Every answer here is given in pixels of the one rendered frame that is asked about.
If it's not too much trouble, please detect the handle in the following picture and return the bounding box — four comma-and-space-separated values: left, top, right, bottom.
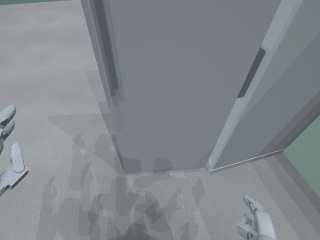
93, 0, 119, 90

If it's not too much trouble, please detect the left robot hand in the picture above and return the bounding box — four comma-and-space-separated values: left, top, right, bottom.
0, 105, 29, 196

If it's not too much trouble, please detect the fridge door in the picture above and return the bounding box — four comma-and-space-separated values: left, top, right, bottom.
80, 0, 282, 173

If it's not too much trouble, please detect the right robot hand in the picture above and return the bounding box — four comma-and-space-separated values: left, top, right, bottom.
237, 195, 277, 240

